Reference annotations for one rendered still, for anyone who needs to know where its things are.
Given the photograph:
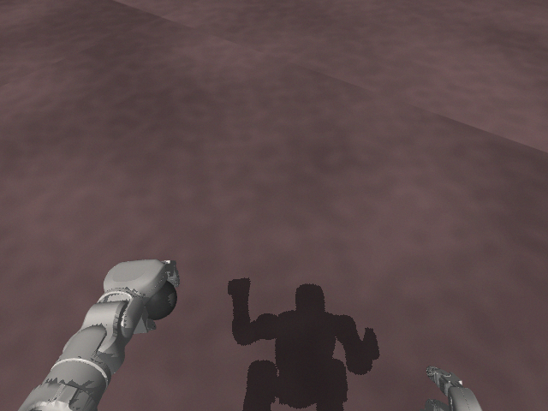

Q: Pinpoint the left robot arm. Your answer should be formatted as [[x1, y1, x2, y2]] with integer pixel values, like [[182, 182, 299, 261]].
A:
[[18, 289, 144, 411]]

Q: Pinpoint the left robot hand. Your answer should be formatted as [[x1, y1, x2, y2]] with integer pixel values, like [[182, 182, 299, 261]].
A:
[[104, 259, 180, 334]]

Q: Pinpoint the right robot hand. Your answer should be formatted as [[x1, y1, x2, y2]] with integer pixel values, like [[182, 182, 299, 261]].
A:
[[420, 366, 483, 411]]

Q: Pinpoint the ball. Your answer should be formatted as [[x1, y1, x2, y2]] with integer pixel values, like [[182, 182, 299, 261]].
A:
[[145, 281, 177, 320]]

